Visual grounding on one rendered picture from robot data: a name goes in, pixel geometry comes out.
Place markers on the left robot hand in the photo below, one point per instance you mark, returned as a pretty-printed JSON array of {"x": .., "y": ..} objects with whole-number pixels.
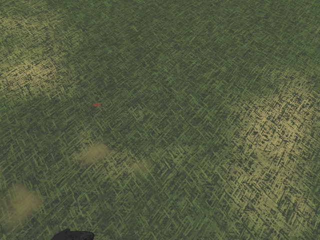
[{"x": 73, "y": 235}]

